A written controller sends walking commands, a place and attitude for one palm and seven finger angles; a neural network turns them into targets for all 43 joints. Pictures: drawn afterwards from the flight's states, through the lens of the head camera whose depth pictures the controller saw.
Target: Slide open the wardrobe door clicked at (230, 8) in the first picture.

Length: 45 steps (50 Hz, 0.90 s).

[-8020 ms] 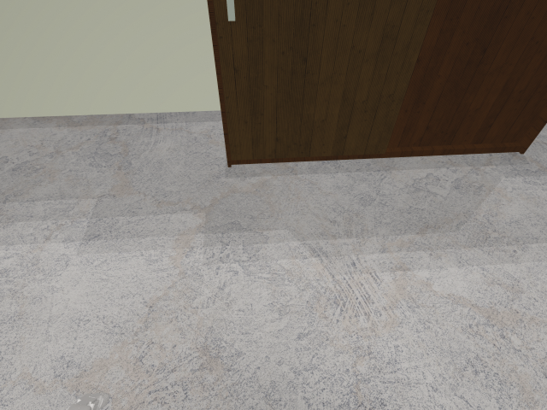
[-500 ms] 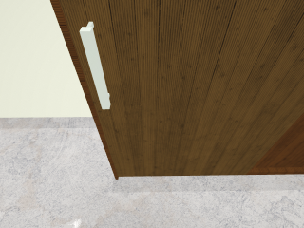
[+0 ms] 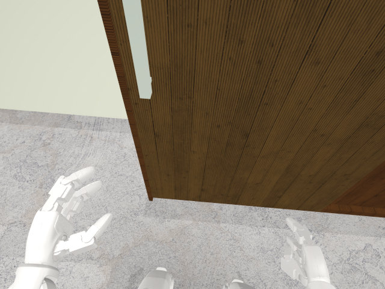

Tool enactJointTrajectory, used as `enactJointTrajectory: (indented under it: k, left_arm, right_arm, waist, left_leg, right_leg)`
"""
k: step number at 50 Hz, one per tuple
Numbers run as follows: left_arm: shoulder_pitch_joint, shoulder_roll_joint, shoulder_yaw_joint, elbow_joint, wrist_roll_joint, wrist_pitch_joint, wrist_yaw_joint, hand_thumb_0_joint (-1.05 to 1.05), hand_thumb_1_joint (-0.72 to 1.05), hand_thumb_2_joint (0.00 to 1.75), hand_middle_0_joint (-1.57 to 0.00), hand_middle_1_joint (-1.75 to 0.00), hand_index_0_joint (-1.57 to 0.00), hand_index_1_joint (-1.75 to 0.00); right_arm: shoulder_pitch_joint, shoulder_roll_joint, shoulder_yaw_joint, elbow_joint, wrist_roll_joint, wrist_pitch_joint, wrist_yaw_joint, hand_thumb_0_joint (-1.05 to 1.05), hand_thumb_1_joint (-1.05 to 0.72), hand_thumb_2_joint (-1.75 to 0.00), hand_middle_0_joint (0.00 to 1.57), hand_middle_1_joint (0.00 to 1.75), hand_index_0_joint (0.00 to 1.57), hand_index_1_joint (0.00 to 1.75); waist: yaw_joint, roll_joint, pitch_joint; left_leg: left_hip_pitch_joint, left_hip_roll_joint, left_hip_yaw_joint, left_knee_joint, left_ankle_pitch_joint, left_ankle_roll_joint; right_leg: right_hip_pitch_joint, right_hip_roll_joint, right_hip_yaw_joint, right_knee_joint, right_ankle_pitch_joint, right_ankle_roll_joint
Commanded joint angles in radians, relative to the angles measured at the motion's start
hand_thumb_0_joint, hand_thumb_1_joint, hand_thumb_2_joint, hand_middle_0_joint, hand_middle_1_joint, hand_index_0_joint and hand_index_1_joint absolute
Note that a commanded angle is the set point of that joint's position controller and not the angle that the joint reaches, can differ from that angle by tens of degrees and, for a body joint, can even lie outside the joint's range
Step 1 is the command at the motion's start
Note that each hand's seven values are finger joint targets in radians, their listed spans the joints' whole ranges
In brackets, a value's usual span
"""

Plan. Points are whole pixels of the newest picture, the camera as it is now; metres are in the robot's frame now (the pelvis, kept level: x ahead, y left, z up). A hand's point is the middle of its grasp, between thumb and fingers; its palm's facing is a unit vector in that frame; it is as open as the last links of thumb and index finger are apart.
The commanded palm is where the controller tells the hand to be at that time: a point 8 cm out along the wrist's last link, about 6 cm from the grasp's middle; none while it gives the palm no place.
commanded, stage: raise the hand with hooked fingers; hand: left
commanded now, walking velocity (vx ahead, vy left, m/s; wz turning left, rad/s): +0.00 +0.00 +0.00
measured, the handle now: (140, 38) +0.56 +0.18 +0.21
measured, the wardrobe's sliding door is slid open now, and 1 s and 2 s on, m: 0.00 0.00 0.00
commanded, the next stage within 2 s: move the hooked fingers beside the handle in 1.50 s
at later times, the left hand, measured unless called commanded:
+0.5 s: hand (64, 179) +0.26 +0.25 +0.13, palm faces +0.05 -1.00 -0.06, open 12.6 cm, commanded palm +0.23 +0.30 +0.14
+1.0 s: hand (33, 127) +0.30 +0.29 +0.20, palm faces +0.09 -1.00 -0.04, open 14.0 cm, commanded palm +0.27 +0.33 +0.20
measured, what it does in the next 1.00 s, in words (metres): rises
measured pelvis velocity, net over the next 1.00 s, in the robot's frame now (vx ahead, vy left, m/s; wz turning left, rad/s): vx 0.02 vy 0.01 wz -0.02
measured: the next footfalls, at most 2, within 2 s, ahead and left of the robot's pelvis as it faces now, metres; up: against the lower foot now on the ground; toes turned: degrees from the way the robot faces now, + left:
none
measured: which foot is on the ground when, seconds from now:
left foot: down 0.00-1.00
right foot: down 0.00-1.00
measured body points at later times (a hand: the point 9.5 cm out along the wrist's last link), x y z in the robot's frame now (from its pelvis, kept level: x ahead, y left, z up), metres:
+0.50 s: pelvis +0.02 +0.02 +0.04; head +0.04 +0.02 +0.49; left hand +0.25 +0.30 +0.13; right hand +0.18 -0.23 -0.03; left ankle +0.02 +0.12 -0.67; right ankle +0.02 -0.11 -0.67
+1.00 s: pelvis +0.02 +0.01 +0.06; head +0.02 +0.00 +0.51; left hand +0.29 +0.34 +0.20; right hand +0.19 -0.22 -0.01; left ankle +0.02 +0.12 -0.67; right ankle +0.02 -0.11 -0.67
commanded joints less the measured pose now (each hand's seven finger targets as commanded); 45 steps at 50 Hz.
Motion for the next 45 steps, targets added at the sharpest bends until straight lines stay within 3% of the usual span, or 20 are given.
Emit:
enactJointTrajectory:
  k: [1,4,6,9,11,14,16,19,21,24,28,31,45]
  left_arm:
    - [-0.075,0.173,0.116,-0.158,-0.038,0.056,-0.055,0.00,0.18,0.59,-0.25,-0.76,-0.25,-0.76]
    - [-0.038,0.190,0.180,-0.133,-0.074,0.124,-0.047,0.00,0.11,0.56,-0.26,-0.81,-0.26,-0.81]
    - [-0.059,0.187,0.194,-0.171,-0.085,0.123,-0.029,0.00,0.06,0.54,-0.26,-0.84,-0.26,-0.84]
    - [-0.100,0.201,0.197,-0.162,-0.081,0.101,-0.016,0.00,-0.01,0.51,-0.27,-0.88,-0.27,-0.88]
    - [-0.115,0.180,0.169,-0.191,-0.075,0.083,-0.024,0.00,-0.06,0.49,-0.27,-0.92,-0.27,-0.92]
    - [-0.140,0.202,0.180,-0.162,-0.079,0.091,-0.038,0.00,-0.13,0.46,-0.27,-0.96,-0.27,-0.96]
    - [-0.187,0.219,0.188,-0.171,-0.080,0.101,-0.050,0.00,-0.17,0.44,-0.28,-0.99,-0.28,-0.99]
    - [-0.230,0.255,0.214,-0.190,-0.082,0.119,-0.051,0.00,-0.24,0.41,-0.28,-1.03,-0.28,-1.03]
    - [-0.261,0.254,0.210,-0.222,-0.080,0.126,-0.048,0.00,-0.29,0.39,-0.29,-1.07,-0.29,-1.07]
    - [-0.273,0.284,0.249,-0.153,-0.088,0.160,-0.050,0.00,-0.36,0.36,-0.29,-1.11,-0.29,-1.11]
    - [-0.373,0.296,0.246,-0.119,-0.090,0.217,-0.079,0.00,-0.45,0.32,-0.30,-1.17,-0.30,-1.17]
    - [-0.436,0.317,0.258,-0.100,-0.090,0.257,-0.098,0.00,-0.50,0.30,-0.30,-1.20,-0.30,-1.20]
    - [-0.686,0.428,0.333,0.006,-0.095,0.353,-0.154,0.00,-0.50,0.30,-0.30,-1.20,-0.30,-1.20]
  right_arm:
    - [-0.012,-0.136,-0.058,-0.132,0.022,-0.047,-0.027,0.00,-0.90,-0.90,0.20,0.30,0.20,0.30]
    - [-0.040,-0.125,-0.051,-0.136,0.024,-0.045,-0.029,0.00,-0.90,-0.90,0.20,0.30,0.20,0.30]
    - [-0.032,-0.119,-0.049,-0.133,0.021,-0.050,-0.025,0.00,-0.90,-0.90,0.20,0.30,0.20,0.30]
    - [-0.025,-0.130,-0.046,-0.122,0.016,-0.058,-0.022,0.00,-0.90,-0.90,0.20,0.30,0.20,0.30]
    - [-0.006,-0.136,-0.046,-0.120,0.018,-0.071,-0.019,0.00,-0.90,-0.90,0.20,0.30,0.20,0.30]
    - [0.006,-0.149,-0.044,-0.111,0.020,-0.081,-0.021,0.00,-0.90,-0.90,0.20,0.30,0.20,0.30]
    - [0.013,-0.156,-0.045,-0.106,0.026,-0.085,-0.027,0.00,-0.90,-0.90,0.20,0.30,0.20,0.30]
    - [0.012,-0.160,-0.040,-0.107,0.026,-0.090,-0.032,0.00,-0.90,-0.90,0.20,0.30,0.20,0.30]
    - [0.013,-0.154,-0.036,-0.107,0.028,-0.095,-0.032,0.00,-0.90,-0.90,0.20,0.30,0.20,0.30]
    - [0.016,-0.160,-0.032,-0.098,0.027,-0.091,-0.035,0.00,-0.90,-0.90,0.20,0.30,0.20,0.30]
    - [0.001,-0.162,-0.024,-0.100,0.036,-0.080,-0.044,0.00,-0.90,-0.90,0.20,0.30,0.20,0.30]
    - [-0.003,-0.162,-0.018,-0.101,0.038,-0.076,-0.049,0.00,-0.90,-0.90,0.20,0.30,0.20,0.30]
    - [-0.039,-0.159,0.005,-0.078,0.045,-0.067,-0.069,0.00,-0.90,-0.90,0.20,0.30,0.20,0.30]
  waist:
    - [-0.037,0.045,-0.201]
    - [-0.001,0.010,-0.197]
    - [-0.001,0.004,-0.197]
    - [-0.011,-0.024,-0.136]
    - [-0.016,0.034,-0.163]
    - [-0.024,0.003,-0.133]
    - [-0.027,0.042,-0.138]
    - [-0.019,0.051,-0.143]
    - [-0.015,0.102,-0.162]
    - [-0.008,0.044,-0.128]
    - [-0.010,0.090,-0.103]
    - [-0.009,0.065,-0.115]
    - [-0.001,0.068,-0.103]
  left_leg:
    - [0.134,-0.037,0.013,-0.233,0.199,0.031]
    - [0.151,-0.038,0.010,-0.275,0.252,0.027]
    - [0.173,-0.037,0.013,-0.297,0.273,0.025]
    - [0.181,-0.033,0.008,-0.319,0.273,0.024]
    - [0.230,-0.034,0.014,-0.334,0.289,0.023]
    - [0.235,-0.034,0.011,-0.350,0.281,0.024]
    - [0.262,-0.035,0.015,-0.367,0.272,0.023]
    - [0.301,-0.034,0.009,-0.392,0.297,0.023]
    - [0.349,-0.033,0.009,-0.411,0.335,0.018]
    - [0.348,-0.032,0.008,-0.428,0.356,0.018]
    - [0.384,-0.034,0.011,-0.465,0.333,0.017]
    - [0.420,-0.033,0.010,-0.485,0.361,0.021]
    - [0.519,-0.034,0.017,-0.562,0.399,0.027]
  right_leg:
    - [0.179,0.028,0.115,-0.250,0.117,0.010]
    - [0.253,0.030,0.103,-0.266,0.167,0.009]
    - [0.262,0.029,0.091,-0.272,0.197,0.014]
    - [0.251,0.036,0.083,-0.284,0.193,0.012]
    - [0.247,0.037,0.073,-0.281,0.219,0.010]
    - [0.251,0.039,0.070,-0.301,0.215,0.009]
    - [0.254,0.035,0.072,-0.315,0.207,0.010]
    - [0.287,0.038,0.066,-0.327,0.234,0.006]
    - [0.303,0.038,0.057,-0.331,0.273,0.003]
    - [0.337,0.042,0.055,-0.352,0.309,0.003]
    - [0.345,0.041,0.056,-0.387,0.295,0.003]
    - [0.378,0.043,0.057,-0.409,0.326,0.003]
    - [0.469,0.039,0.070,-0.502,0.380,0.001]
